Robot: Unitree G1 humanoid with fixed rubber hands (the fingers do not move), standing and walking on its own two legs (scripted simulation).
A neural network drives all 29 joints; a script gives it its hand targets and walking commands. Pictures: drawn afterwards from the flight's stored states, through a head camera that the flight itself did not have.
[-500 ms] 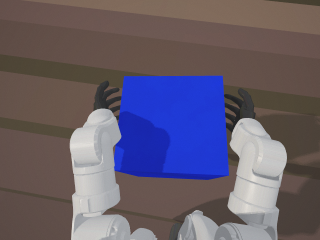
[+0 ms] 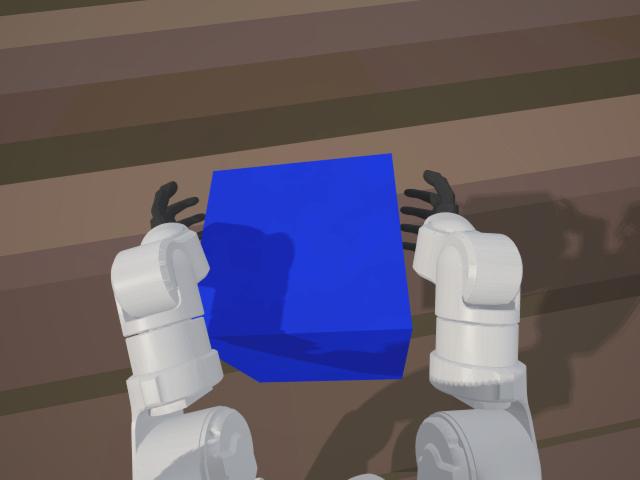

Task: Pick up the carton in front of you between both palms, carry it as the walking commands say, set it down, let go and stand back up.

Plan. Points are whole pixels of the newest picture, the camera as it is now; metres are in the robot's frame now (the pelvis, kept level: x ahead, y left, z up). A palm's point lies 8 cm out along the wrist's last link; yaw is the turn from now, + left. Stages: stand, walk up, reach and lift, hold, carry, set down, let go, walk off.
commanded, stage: carry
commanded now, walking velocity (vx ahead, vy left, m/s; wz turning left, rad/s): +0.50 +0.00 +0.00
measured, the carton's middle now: (316, 284) +0.36 -0.05 +0.05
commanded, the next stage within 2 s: none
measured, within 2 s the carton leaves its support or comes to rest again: neither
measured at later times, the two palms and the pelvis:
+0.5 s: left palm (138, 26) +0.65 +0.11 +0.28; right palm (343, 9) +0.69 -0.17 +0.26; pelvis +0.30 -0.08 +0.14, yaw +1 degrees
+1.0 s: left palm out of the picture +1.00 +0.09 +0.43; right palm out of the picture +0.96 -0.19 +0.43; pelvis +0.62 -0.02 +0.28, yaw +0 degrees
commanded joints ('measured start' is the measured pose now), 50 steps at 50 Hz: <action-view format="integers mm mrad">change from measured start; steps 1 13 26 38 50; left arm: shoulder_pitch -700 -719 -832 -624 -739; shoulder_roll -689 -741 -1130 -805 -830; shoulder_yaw -487 -583 -785 -669 -530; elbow -58 93 39 14 -21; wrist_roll -207 -278 -513 -356 -205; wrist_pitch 17 120 -13 73 26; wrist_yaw -127 -125 -199 -157 -147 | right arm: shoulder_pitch -896 -750 -901 -725 -944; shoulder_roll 959 762 758 695 1024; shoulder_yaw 639 405 335 438 573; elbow -112 22 -116 -1 -49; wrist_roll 454 288 129 184 398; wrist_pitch -62 21 -93 5 -62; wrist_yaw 232 215 215 181 245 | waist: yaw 137 125 281 260 141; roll -5 122 -29 -83 66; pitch -507 -295 -581 -308 -572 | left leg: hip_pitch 594 632 -288 -574 617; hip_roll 288 274 77 189 312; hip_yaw -663 -309 -361 -68 -687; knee -431 -776 936 669 -408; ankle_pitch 66 217 78 -157 83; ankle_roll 147 96 -10 -18 151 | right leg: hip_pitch -324 -694 597 544 -348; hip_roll -53 -181 -305 -251 -68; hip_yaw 58 -201 398 18 47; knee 145 -72 -1199 -1568 166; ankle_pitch -44 -322 -41 165 -64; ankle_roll -45 -46 -209 -165 -35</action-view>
